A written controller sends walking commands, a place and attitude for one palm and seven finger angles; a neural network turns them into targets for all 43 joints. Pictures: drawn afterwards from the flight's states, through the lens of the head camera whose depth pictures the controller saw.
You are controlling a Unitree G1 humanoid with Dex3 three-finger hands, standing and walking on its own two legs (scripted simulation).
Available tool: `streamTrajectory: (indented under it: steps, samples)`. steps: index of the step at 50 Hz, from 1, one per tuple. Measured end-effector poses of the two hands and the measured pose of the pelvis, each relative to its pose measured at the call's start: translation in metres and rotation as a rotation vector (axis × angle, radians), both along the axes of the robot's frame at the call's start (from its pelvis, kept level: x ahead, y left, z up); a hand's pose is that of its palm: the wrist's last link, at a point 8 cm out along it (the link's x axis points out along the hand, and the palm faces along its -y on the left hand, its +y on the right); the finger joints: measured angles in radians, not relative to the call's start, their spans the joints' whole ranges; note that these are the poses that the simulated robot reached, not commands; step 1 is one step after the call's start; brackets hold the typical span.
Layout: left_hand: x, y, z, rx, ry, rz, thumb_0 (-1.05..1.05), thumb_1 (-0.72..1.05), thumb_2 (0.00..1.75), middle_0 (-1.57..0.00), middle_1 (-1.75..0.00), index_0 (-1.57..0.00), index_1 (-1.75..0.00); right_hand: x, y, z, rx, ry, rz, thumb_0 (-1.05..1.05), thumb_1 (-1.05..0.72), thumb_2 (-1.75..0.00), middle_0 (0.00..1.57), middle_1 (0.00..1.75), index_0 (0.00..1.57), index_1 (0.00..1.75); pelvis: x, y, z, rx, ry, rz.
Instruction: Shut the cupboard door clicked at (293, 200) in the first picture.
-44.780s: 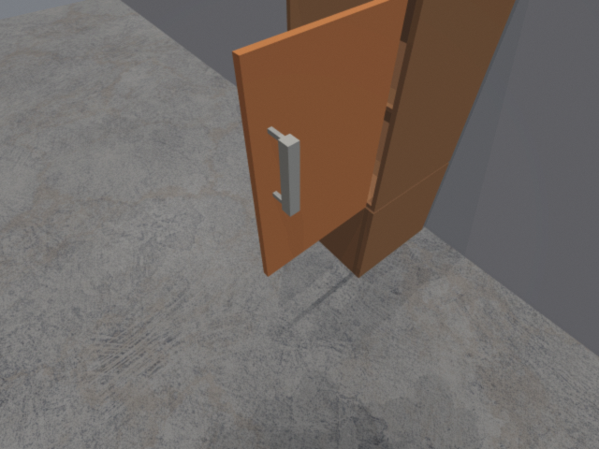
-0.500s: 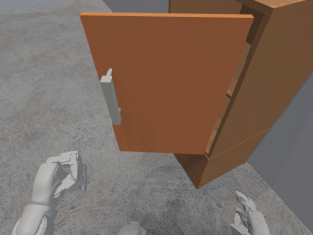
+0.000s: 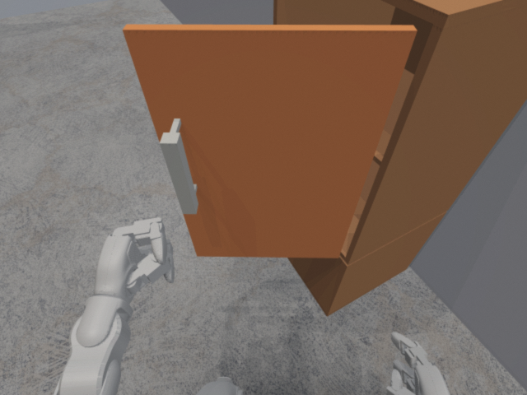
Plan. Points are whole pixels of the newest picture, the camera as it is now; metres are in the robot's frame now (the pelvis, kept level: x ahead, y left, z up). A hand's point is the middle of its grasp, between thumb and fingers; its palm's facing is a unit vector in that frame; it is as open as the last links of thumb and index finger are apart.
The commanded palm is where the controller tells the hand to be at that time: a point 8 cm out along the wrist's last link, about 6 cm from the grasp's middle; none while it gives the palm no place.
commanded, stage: bring the fist close to the handle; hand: left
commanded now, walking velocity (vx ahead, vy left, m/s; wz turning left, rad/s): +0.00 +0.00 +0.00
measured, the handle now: (183, 168) +0.47 +0.17 +0.07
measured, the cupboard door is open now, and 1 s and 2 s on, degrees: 60 60 45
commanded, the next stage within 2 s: push the door shut along its arc in 0.88 s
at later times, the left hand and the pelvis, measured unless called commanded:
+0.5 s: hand (194, 218) +0.36 +0.13 +0.08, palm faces +0.01 -1.00 -0.02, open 3.1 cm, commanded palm +0.34 +0.18 +0.08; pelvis +0.00 +0.00 +0.00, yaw +0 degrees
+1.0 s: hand (192, 214) +0.37 +0.14 +0.08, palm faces +0.02 -1.00 -0.01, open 3.1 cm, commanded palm +0.35 +0.19 +0.08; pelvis +0.00 -0.01 +0.00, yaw -1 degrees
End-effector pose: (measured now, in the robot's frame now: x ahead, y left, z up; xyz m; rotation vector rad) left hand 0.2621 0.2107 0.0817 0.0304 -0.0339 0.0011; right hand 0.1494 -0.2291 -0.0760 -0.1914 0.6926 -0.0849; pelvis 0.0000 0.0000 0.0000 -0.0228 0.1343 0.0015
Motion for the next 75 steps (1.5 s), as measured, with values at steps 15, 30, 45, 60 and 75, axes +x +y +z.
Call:
streamTrajectory:
  steps: [15, 30, 45, 60, 75]
  samples:
    - [0.051, -0.016, 0.001, -0.002, -0.002, 0.005, 0.02, 0.9, 0.9, -1.31, -1.5, -1.3, -1.5, -0.015, -0.009, -0.009, -0.002, 0.082, -0.034, 0.01, -0.9, -0.9, 0.2, 0.3, 0.2, 0.3, -0.002, -0.003, 0.001, 0.006, 0.01, -0.009]
    - [0.088, -0.027, -0.002, -0.008, 0.0, 0.014, 0.02, 0.9, 0.9, -1.31, -1.5, -1.3, -1.5, -0.041, -0.022, -0.021, -0.011, 0.181, -0.079, 0.01, -0.9, -0.9, 0.2, 0.3, 0.2, 0.3, -0.003, -0.006, -0.001, 0.01, 0.034, -0.018]
    - [0.083, -0.02, -0.003, -0.012, -0.006, 0.025, 0.02, 0.9, 0.9, -1.3, -1.5, -1.3, -1.5, -0.048, -0.025, -0.023, -0.006, 0.215, -0.093, 0.01, -0.9, -0.9, 0.2, 0.3, 0.2, 0.3, -0.001, -0.006, 0.001, 0.011, 0.034, -0.022]
    - [0.106, -0.02, -0.001, 0.001, -0.002, -0.024, 0.02, 0.9, 0.9, -1.31, -1.5, -1.3, -1.5, -0.037, -0.021, -0.022, -0.021, 0.185, -0.08, 0.01, -0.9, -0.9, 0.2, 0.3, 0.2, 0.3, -0.005, -0.003, -0.002, 0.001, 0.044, -0.01]
    - [0.138, -0.014, 0.003, -0.003, 0.008, -0.092, 0.02, 0.9, 0.9, -1.35, -1.5, -1.3, -1.5, -0.088, -0.026, -0.035, -0.037, 0.328, -0.136, 0.01, -0.9, -0.9, 0.2, 0.3, 0.2, 0.3, -0.009, 0.002, -0.008, -0.007, 0.073, -0.011]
